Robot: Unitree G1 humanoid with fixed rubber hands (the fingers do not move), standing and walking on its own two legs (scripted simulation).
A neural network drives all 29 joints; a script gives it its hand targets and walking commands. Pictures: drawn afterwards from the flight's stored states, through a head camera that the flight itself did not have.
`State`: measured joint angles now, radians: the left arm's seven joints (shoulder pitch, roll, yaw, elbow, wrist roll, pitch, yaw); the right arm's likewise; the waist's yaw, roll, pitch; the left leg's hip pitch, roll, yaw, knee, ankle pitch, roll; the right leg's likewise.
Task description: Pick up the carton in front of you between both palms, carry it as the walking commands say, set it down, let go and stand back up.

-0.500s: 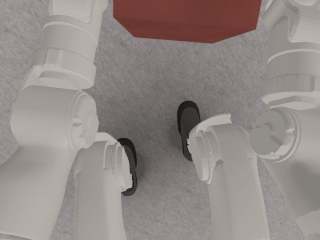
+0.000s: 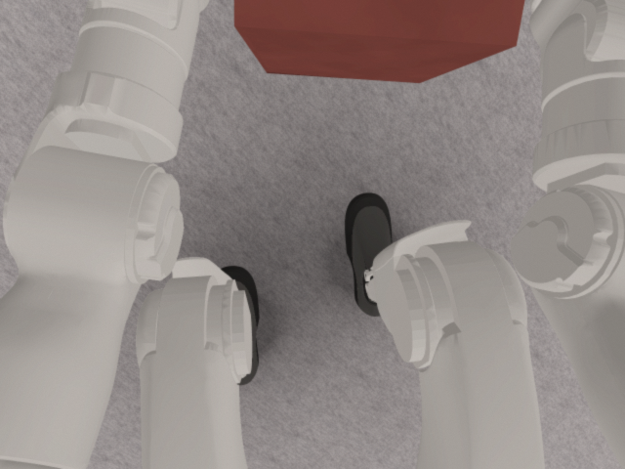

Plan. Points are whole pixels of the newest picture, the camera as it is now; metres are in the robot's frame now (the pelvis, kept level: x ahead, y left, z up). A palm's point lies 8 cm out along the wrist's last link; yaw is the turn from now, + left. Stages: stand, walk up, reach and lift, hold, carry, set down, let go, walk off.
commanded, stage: set down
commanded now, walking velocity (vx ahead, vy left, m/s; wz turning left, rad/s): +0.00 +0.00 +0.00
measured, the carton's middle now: out of the picture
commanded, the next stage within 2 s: let go in 1.94 s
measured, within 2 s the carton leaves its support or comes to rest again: rests again in 0.28 s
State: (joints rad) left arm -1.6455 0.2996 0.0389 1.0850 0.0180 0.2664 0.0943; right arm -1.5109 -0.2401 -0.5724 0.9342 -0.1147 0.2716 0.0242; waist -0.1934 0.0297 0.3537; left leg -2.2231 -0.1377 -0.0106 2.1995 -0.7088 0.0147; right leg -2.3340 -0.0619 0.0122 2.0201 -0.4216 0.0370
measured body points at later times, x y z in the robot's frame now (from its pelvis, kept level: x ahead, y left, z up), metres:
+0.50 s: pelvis +0.00 +0.00 -0.01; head +0.39 -0.01 +0.19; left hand +0.60 +0.02 -0.20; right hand +0.53 -0.29 -0.19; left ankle +0.07 +0.10 -0.35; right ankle +0.15 -0.14 -0.35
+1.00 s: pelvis -0.01 -0.01 -0.01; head +0.38 -0.03 +0.20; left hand +0.64 +0.06 -0.17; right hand +0.52 -0.30 -0.19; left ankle +0.07 +0.10 -0.35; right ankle +0.15 -0.14 -0.35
